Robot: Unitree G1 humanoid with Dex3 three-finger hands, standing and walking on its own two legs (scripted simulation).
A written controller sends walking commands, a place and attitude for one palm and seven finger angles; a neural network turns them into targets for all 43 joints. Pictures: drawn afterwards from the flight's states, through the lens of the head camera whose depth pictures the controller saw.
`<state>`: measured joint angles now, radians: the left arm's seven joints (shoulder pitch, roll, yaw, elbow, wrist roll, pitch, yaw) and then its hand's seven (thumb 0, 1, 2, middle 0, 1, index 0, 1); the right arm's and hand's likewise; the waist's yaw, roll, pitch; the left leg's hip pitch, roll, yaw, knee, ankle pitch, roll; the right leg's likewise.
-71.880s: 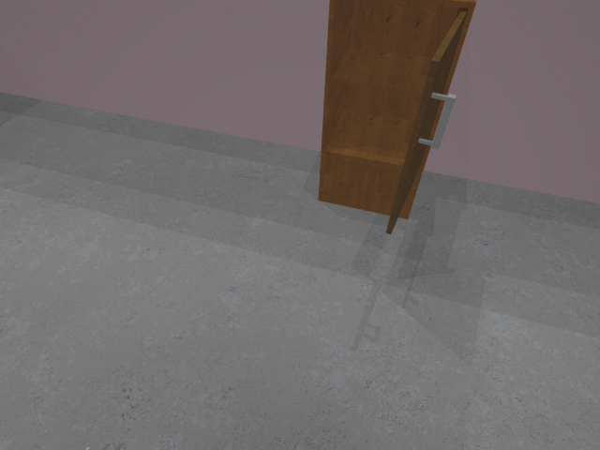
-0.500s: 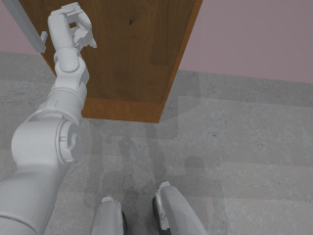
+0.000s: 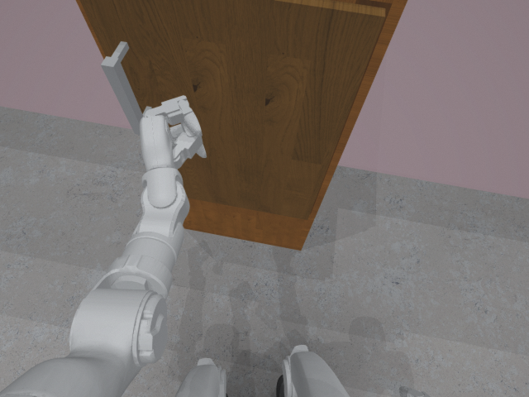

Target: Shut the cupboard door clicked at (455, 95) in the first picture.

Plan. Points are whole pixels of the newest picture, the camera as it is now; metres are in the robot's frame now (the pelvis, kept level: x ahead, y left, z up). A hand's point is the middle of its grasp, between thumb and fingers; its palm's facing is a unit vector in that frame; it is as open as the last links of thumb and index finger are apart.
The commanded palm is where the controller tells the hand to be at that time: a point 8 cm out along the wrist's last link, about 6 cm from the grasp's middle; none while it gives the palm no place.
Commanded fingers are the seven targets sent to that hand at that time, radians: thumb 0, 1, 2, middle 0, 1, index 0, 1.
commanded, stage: draw the hand back to the body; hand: left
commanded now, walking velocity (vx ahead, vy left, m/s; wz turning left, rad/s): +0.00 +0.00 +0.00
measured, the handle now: (132, 92) +0.60 +0.18 +0.05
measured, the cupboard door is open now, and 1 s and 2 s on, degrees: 0 0 0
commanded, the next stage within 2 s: step back with the hand held close in 1.48 s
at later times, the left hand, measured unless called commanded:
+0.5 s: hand (103, 205) +0.34 +0.15 +0.14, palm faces +0.08 -0.99 -0.13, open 3.0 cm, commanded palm +0.30 +0.21 +0.16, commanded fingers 0.00 0.90 0.90 -1.00 -1.17 -1.00 -1.17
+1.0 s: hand out of the picture +0.22 +0.27 +0.23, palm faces +0.40 -0.85 -0.34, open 5.3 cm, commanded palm +0.17 +0.31 +0.25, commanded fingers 0.00 0.90 0.90 -0.31 -0.42 -0.31 -0.42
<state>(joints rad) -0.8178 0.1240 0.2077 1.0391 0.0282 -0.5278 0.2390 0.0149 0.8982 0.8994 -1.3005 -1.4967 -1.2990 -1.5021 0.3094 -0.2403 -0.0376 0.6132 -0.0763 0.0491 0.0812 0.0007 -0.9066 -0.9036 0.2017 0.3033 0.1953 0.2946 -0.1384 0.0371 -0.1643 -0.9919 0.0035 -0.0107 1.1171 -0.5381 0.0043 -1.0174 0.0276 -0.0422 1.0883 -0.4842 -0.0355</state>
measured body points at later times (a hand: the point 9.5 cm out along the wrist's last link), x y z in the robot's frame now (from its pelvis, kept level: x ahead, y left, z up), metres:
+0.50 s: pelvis +0.00 +0.01 +0.06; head +0.02 -0.01 +0.51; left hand +0.33 +0.21 +0.15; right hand +0.14 -0.24 -0.04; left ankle -0.01 +0.12 -0.65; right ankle +0.01 -0.10 -0.65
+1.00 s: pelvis +0.01 +0.02 +0.09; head -0.01 -0.01 +0.54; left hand +0.19 +0.31 +0.25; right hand +0.21 -0.17 +0.01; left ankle -0.01 +0.12 -0.65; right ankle +0.01 -0.10 -0.65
